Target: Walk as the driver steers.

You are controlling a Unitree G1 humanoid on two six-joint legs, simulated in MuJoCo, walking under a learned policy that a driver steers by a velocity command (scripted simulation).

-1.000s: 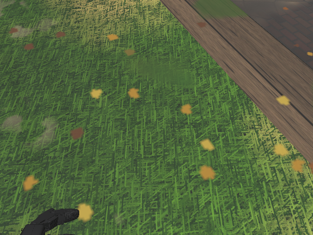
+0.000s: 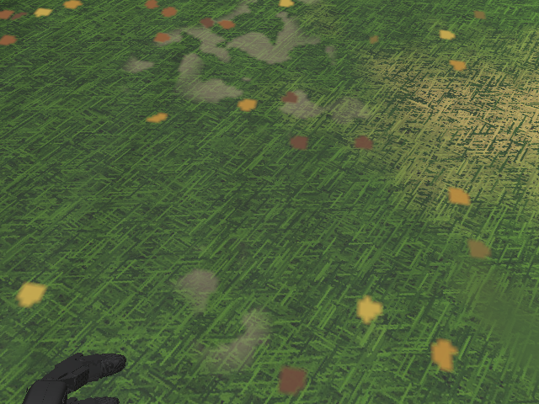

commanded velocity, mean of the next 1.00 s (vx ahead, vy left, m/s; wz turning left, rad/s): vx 0.50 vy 0.00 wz -0.13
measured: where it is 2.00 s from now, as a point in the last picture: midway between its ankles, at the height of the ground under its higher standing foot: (312, 213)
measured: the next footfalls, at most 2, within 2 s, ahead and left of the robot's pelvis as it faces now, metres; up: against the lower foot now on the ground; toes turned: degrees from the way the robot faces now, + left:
right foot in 0.06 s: +0.21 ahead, -0.13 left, +0.00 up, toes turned +6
left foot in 0.54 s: +0.44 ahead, +0.15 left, +0.00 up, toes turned +2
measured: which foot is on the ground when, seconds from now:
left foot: down 0.00-0.06, up 0.08-0.52, down 0.54-1.00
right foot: up 0.00-0.04, down 0.06-0.54, up 0.56-1.00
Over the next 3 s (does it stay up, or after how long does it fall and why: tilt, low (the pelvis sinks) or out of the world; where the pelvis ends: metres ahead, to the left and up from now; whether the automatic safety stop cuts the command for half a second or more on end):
stays up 1.37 -0.37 -0.01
